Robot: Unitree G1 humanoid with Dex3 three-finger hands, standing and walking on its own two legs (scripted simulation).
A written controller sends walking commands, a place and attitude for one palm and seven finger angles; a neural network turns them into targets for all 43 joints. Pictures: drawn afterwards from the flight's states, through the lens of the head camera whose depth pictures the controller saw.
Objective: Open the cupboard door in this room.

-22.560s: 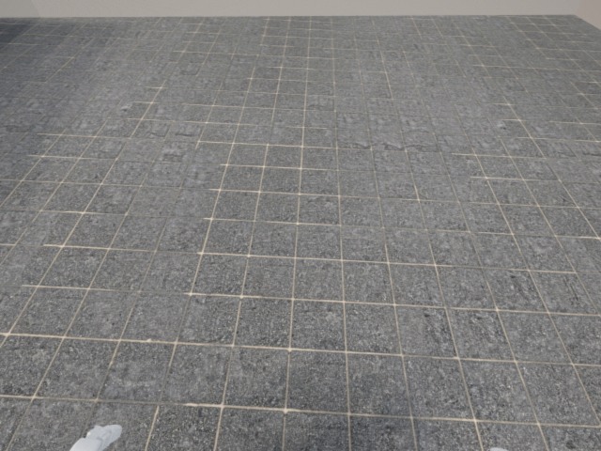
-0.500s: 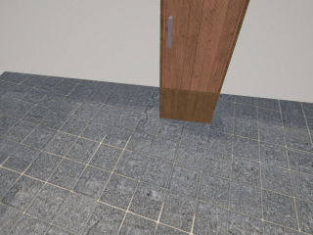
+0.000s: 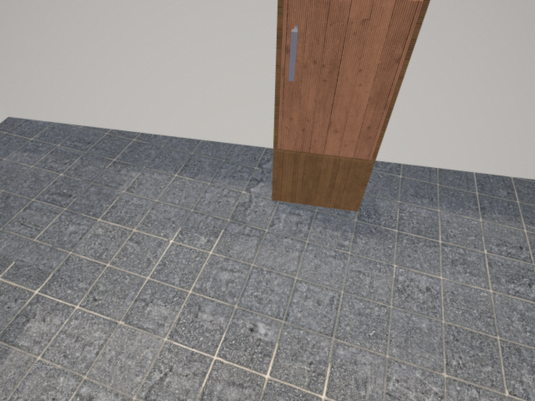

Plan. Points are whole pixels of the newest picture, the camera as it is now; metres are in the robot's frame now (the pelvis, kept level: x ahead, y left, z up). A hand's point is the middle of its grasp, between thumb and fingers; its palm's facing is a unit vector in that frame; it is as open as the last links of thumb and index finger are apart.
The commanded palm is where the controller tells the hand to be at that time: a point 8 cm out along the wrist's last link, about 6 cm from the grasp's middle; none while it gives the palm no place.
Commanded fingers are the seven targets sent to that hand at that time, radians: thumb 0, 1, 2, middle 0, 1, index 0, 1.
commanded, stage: look at it before walking up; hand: left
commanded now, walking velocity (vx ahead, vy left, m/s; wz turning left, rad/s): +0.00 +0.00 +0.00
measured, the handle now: (293, 53) +1.12 -0.02 +0.01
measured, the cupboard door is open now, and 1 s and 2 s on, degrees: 0 0 0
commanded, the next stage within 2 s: walk to a spot facing it in 0.18 s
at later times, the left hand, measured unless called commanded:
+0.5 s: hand out of the picture +0.00 +0.18 -0.18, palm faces -0.02 -0.98 -0.17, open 7.4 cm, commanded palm none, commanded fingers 0.00 0.90 0.90 -0.20 -0.30 -0.20 -0.30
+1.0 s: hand (211, 390) +0.18 +0.11 -0.16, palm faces -0.20 -0.96 -0.21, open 7.4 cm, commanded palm none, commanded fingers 0.00 0.90 0.90 -0.20 -0.30 -0.20 -0.30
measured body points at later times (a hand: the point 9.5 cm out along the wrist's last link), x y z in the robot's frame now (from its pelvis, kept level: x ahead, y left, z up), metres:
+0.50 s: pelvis +0.01 +0.01 -0.01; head +0.02 +0.00 +0.44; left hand +0.00 +0.23 -0.17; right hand -0.04 -0.20 -0.17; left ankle -0.04 +0.13 -0.74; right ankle +0.00 -0.09 -0.73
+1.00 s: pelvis +0.15 -0.06 +0.00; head +0.17 -0.09 +0.45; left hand +0.19 +0.16 -0.14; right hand +0.22 -0.34 -0.14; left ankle +0.25 +0.09 -0.66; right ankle +0.09 -0.12 -0.74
